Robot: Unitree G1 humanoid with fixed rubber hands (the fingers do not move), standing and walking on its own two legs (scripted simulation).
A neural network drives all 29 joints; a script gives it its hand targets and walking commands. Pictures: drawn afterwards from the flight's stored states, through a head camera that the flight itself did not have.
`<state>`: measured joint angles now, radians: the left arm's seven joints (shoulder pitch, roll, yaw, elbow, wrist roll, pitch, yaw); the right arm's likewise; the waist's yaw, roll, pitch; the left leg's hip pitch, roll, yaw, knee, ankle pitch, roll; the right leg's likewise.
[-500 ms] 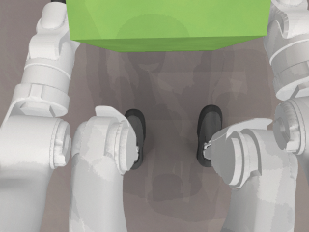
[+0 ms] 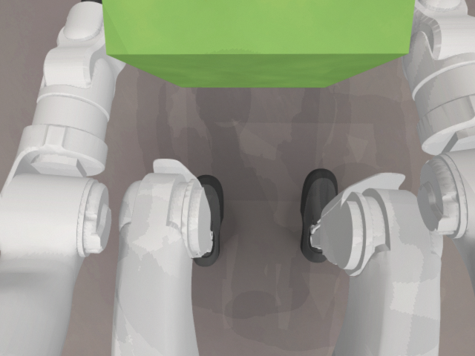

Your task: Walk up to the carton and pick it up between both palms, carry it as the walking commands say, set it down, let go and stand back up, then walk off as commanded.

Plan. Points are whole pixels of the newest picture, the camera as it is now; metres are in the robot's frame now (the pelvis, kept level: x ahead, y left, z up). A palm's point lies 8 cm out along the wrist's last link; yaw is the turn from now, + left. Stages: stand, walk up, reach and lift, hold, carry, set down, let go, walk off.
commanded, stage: reach and lift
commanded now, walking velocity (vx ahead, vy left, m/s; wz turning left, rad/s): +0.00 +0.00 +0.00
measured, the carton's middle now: (254, 3) +0.55 +0.03 -0.20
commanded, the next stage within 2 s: none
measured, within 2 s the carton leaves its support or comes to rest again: neither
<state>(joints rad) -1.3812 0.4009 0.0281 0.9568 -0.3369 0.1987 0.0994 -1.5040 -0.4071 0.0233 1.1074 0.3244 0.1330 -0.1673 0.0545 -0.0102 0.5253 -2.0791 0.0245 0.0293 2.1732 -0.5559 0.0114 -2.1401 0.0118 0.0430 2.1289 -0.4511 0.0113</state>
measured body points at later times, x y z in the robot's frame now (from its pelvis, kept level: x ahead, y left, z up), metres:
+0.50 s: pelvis -0.01 +0.00 +0.01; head +0.33 +0.00 +0.30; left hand +0.55 +0.21 -0.09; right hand +0.58 -0.16 -0.08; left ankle +0.13 +0.12 -0.35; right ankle +0.16 -0.13 -0.35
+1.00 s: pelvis -0.01 -0.01 +0.05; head +0.29 -0.01 +0.37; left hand +0.53 +0.20 -0.01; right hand +0.57 -0.17 +0.00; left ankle +0.13 +0.12 -0.35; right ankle +0.16 -0.13 -0.35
